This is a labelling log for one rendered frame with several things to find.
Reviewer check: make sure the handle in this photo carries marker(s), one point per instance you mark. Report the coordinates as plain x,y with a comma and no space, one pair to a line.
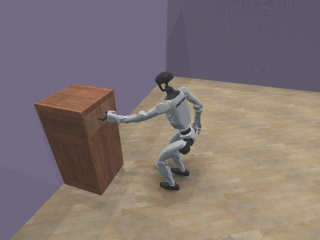
103,118

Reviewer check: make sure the robot left hand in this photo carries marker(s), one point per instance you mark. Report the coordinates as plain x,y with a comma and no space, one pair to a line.
111,116

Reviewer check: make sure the robot right upper arm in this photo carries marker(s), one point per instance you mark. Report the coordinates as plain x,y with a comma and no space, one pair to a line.
191,98

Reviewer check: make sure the drawer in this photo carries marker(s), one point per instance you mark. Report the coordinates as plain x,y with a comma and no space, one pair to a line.
91,120

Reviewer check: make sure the robot left forearm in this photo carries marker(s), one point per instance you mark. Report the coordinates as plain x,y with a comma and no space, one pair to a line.
130,119

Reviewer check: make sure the cabinet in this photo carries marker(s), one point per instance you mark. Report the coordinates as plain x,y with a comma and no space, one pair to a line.
87,163

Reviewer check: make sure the left robot shin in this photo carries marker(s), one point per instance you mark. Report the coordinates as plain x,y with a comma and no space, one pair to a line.
165,172

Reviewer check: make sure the robot right hand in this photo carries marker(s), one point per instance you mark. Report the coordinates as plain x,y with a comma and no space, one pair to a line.
196,126

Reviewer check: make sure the robot right forearm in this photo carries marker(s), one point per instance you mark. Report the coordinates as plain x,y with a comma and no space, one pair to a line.
197,116

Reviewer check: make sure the robot left foot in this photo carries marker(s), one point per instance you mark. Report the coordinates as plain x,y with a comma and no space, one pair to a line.
166,185

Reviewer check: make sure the robot left upper arm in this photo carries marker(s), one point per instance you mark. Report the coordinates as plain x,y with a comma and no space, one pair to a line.
159,109

